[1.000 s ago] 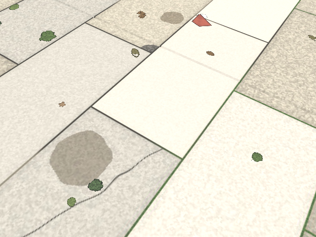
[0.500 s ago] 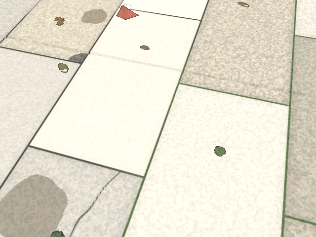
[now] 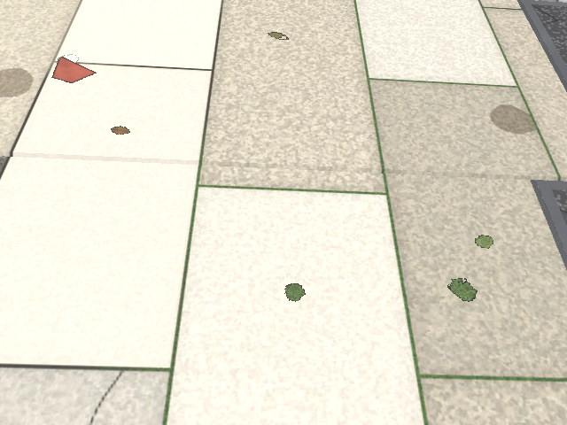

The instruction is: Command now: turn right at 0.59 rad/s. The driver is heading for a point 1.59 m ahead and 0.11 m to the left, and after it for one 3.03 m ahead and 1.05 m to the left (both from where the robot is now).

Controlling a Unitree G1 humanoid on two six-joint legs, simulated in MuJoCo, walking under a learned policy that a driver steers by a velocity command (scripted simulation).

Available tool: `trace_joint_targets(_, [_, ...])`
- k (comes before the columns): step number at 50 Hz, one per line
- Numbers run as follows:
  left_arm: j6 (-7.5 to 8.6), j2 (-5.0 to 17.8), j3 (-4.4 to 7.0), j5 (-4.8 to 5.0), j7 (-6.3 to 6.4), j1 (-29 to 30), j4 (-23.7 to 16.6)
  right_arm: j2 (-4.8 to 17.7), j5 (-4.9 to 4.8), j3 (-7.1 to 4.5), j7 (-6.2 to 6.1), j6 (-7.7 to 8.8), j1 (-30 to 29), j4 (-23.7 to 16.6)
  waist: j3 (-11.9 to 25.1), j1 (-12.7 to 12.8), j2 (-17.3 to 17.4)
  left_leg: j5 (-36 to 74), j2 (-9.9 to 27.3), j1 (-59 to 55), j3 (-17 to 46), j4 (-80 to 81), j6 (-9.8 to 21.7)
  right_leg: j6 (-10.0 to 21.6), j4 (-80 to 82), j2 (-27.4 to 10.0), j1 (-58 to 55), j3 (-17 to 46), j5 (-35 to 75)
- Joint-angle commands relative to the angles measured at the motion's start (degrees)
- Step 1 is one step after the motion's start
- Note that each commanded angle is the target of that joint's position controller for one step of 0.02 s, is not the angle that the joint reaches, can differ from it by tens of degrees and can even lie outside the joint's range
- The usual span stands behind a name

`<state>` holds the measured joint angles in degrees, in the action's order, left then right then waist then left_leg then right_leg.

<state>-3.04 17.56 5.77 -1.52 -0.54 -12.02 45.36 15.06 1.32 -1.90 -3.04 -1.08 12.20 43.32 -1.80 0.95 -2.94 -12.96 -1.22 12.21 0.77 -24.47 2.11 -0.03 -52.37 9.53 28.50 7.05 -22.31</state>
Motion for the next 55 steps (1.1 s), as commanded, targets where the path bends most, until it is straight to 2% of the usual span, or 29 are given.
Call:
trace_joint_targets(1, [-0.57, 6.1, 1.6, -0.07, -0.99, -5.0, -1.1, 6.5, 0.1, -1.27, 0.05, 0.91, -5.9, -5.9, 2.0, 2.4, 11.1, 20.4, 13.0, -2.6, 7.1, 7.6, 7.7, -1.9, -16.1, -3.1, 3.0, -1.9, -0.4])
trace_joint_targets(5, [-1.16, 4.5, 0.48, 0.54, -1.66, 0.8, -3.3, 8.0, 0.06, -2.08, 0.26, 0.84, 1.9, -4.1, 2.2, -2.3, 10.9, 29.3, 14.8, -12.5, 5.1, 4.8, 9.3, -4.2, -10.2, -5.4, 7.2, -4.1, -1.2])
trace_joint_targets(7, [-1.36, 3.9, 0.0, 0.71, -1.85, 2.4, -4.1, 8.9, 0.13, -2.54, 0.46, 0.9, 3.9, -3.3, 2.8, -3.5, 11.8, 31.4, 15.8, -14.4, 4.9, 3.9, 9.8, -4.3, -5.7, -6.0, 5.8, -4.5, -2.6])
trace_joint_targets(11, [-1.4, 2.4, -1.19, 1.28, -1.57, 2.9, -4.5, 9.8, 0.3, -2.92, 1.64, 1.09, 2.2, -2.8, 3.6, -3.1, 13.4, 32.4, 16.0, -9.8, 2.8, 2.2, 9.9, -2.3, 5.7, -6.4, -4.6, -7.1, -4.7])
trace_joint_targets(14, [-0.99, 2.5, -1.66, 1.62, -0.87, 2.2, -4.4, 10.6, 0.14, -3.16, 2.4, 0.7, 1.9, -1.8, 4.1, -2.7, 14.7, 33.7, 16.1, -8.2, 3.1, 0.0, 9.7, -0.5, 15.1, -5.9, -10.7, -9.3, -3.4])
trace_joint_targets(15, [-0.63, 2.0, -1.89, 1.51, -0.65, 0.8, -3.8, 10.7, -0.24, -3.18, 2.52, 0.43, 1.2, -1.4, 4.3, -1.4, 13.9, 32.6, 15.4, -7.1, 2.5, -1.8, 8.7, 0.3, 21.9, -5.8, -14.1, -9.9, 1.3])
trace_joint_targets(16, [0.03, 1.9, -2.17, 0.94, -0.32, -0.8, -3.1, 10.5, -0.73, -3.08, 2.53, 0.15, 0.8, -1.0, 4.1, 0.3, 12.1, 29.1, 14.6, -4.2, 1.3, -4.0, 6.3, 1.1, 32.7, -6.3, -19.6, -9.4, 10.8])
trace_joint_targets(17, [0.9, 4.3, -1.96, -0.15, 0.1, -1.2, -3.0, 8.7, -0.79, -2.64, 2.56, 0.13, 2.7, -0.6, 6.0, 0.0, 6.8, 19.8, 12.8, 1.7, -0.4, -7.9, 2.7, 2.1, 37.7, -11.3, -27.9, -2.3, 16.4])
trace_joint_targets(18, [1.72, 9.2, -1.57, -0.41, 0.47, -0.9, -4.3, 2.5, -0.15, -0.89, 3.1, 0.03, 4.5, -2.9, 8.2, -1.7, -9.2, -10.0, 6.7, 13.5, -5.7, -18.1, -1.8, 6.3, 38.1, -28.2, -35.5, 17.0, 33.5])
trace_joint_targets(19, [2.2, 8.8, -1.65, 0.66, 0.87, -1.7, -3.0, 4.2, -0.77, -1.1, 2.07, -1.28, 1.2, -2.5, 6.6, 1.1, -9.0, -22.1, 3.8, 9.0, -1.5, -21.2, -2.1, 14.3, 34.5, -31.3, -24.4, 15.1, 43.9])
trace_joint_targets(20, [2.47, 5.6, -2.58, 0.66, 0.86, 0.7, -2.8, 5.9, -1.12, -1.52, 1.94, -2.03, 1.3, -1.7, 3.4, -0.4, -5.2, -20.9, 4.1, 9.2, 0.1, -23.8, -2.2, 15.0, 34.8, -28.1, -23.4, 11.7, 42.0])
trace_joint_targets(21, [2.55, 3.3, -3.52, 0.59, 1.08, 3.5, -2.7, 5.8, -1.03, -1.61, 2.08, -2.13, 1.0, -0.8, 1.1, -1.3, -4.7, -17.7, 4.2, 9.8, 0.8, -23.5, -2.3, 13.2, 35.7, -24.9, -22.0, 8.3, 37.7])
trace_joint_targets(22, [2.36, 2.9, -3.83, 0.34, 1.48, 5.5, -2.7, 6.3, -0.86, -1.87, 2.19, -1.99, 2.0, 0.3, 0.2, -2.4, -5.3, -14.6, 4.0, 9.8, 0.5, -22.3, -2.6, 10.9, 36.1, -21.8, -22.2, 5.8, 35.7])
trace_joint_targets(23, [2.5, 3.4, -3.8, 0.61, 1.96, 5.1, -2.2, 7.0, -0.29, -2.18, 2.31, -1.99, 3.1, 1.3, 0.6, -2.2, -6.6, -12.7, 3.5, 9.3, -0.2, -22.6, -3.1, 10.5, 35.4, -20.6, -23.1, 4.3, 40.5])
trace_joint_targets(25, [2.69, 3.1, -4.09, 0.86, 2.0, 3.7, -0.9, 5.8, -0.27, -1.87, 2.44, -1.91, 4.9, 3.0, 3.3, -2.2, -4.6, -11.9, 2.8, 6.9, -0.4, -22.0, -3.8, 10.5, 34.0, -19.9, -24.6, 2.3, 44.7])
trace_joint_targets(28, [2.78, 3.0, -4.29, 0.59, 1.99, 3.9, 0.7, 3.9, -0.74, -1.17, 2.1, -2.06, 3.2, 3.8, 2.3, -1.3, -4.4, -11.2, 2.6, 4.0, -0.8, -15.4, -4.0, 10.5, 34.4, -19.5, -22.5, 2.6, 36.0])
trace_joint_targets(31, [2.66, 3.2, -4.29, 0.42, 2.09, 4.2, 2.3, 3.7, -0.9, -0.98, 1.47, -1.92, 3.6, 5.4, 1.6, -1.2, -4.6, -8.1, 2.0, 0.6, -1.3, -7.4, -3.4, 10.4, 34.3, -19.5, -20.3, 4.8, 28.2])
trace_joint_targets(33, [2.67, 3.0, -4.33, 1.02, 2.17, 5.2, 3.2, 3.0, -0.44, -0.51, 1.16, -1.11, 5.6, 7.1, 1.7, -3.0, -1.8, 5.0, 3.0, -7.0, -0.5, 4.3, -2.6, 7.4, 33.6, -18.2, -16.6, 4.9, 21.4])
trace_joint_targets(34, [2.93, 2.0, -4.63, 1.02, 2.11, 4.2, 3.8, 4.5, 0.21, -0.59, 1.04, -0.36, 5.8, 7.6, 2.4, -2.5, 0.2, 9.4, 6.6, -11.1, 3.6, 5.7, -2.2, 5.3, 33.3, -16.9, -14.0, 5.0, 17.0])
trace_joint_targets(35, [2.95, 1.7, -4.36, 1.1, 1.8, 1.3, 4.7, 7.5, 0.11, -1.01, 1.23, 0.19, 4.0, 7.7, 0.9, 0.6, 4.4, 12.8, 9.1, -9.0, 6.2, 3.9, -0.9, 4.3, 34.4, -13.3, -13.8, 2.5, 12.9])
trace_joint_targets(36, [2.67, 1.3, -4.44, 1.1, 1.78, 1.7, 6.2, 6.5, -0.58, -0.93, 1.8, 0.41, 2.3, 8.5, -0.6, 0.0, 7.2, 8.8, 8.6, -3.0, 5.9, 4.3, -0.1, 3.7, 35.4, -11.7, -18.1, 0.7, 12.1])
trace_joint_targets(37, [2.53, 1.9, -4.26, 1.0, 1.9, 2.3, 7.1, 4.6, -0.49, -0.42, 2.1, 0.77, 2.3, 8.9, -1.2, -0.9, 6.7, 6.2, 8.0, -1.2, 5.5, 5.6, -0.4, 3.5, 34.4, -12.0, -20.6, 0.6, 13.4])
trace_joint_targets(40, [2.65, 2.2, -3.95, 0.95, 1.83, 1.7, 9.3, 4.1, -0.59, -0.11, 1.61, 1.24, 2.8, 11.0, -0.6, -0.9, 7.1, 5.4, 7.0, -2.0, 4.9, 7.0, -0.7, 3.6, 33.6, -12.8, -21.6, 0.7, 16.4])
trace_joint_targets(44, [2.87, 1.1, -4.29, 1.05, 2.11, 0.6, 12.4, 3.5, -0.61, 0.13, 1.37, 1.25, 3.0, 12.9, -0.9, -1.2, 4.7, 4.0, 7.1, -3.3, 4.9, 7.3, -0.1, 2.9, 34.8, -12.7, -20.0, 0.4, 15.2])
trace_joint_targets(55, [2.86, -0.2, -5.18, 0.99, 2.61, -3.0, 18.1, 2.1, -0.7, 0.91, 1.16, 1.36, 3.7, 17.1, -1.6, -1.1, 3.3, 2.7, 6.7, -2.7, 5.2, 7.8, 0.7, 1.9, 34.8, -13.0, -19.2, -0.1, 15.4])
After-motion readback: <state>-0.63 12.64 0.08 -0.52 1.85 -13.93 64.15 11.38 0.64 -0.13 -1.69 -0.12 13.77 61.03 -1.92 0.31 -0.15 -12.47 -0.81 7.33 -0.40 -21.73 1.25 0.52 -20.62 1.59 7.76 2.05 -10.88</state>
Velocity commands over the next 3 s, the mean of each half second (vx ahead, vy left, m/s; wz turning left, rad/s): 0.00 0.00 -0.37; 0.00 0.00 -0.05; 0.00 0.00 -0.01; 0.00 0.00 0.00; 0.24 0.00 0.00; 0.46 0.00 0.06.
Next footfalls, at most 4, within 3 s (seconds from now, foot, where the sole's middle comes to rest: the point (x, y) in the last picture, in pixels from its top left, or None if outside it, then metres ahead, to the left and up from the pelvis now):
0.34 right None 0.00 -0.12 -0.78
0.68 left None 0.03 0.10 -0.78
2.82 left None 0.43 -0.04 -0.78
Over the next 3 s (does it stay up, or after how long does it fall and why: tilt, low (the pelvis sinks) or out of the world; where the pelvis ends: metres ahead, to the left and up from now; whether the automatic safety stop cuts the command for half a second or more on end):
stays up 0.36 -0.07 -0.01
